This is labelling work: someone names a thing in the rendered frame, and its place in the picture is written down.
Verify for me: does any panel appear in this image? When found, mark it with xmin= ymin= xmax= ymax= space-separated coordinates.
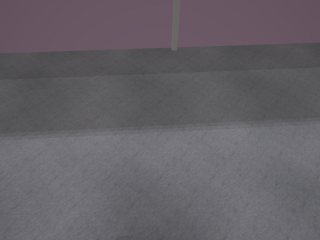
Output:
xmin=171 ymin=0 xmax=181 ymax=51

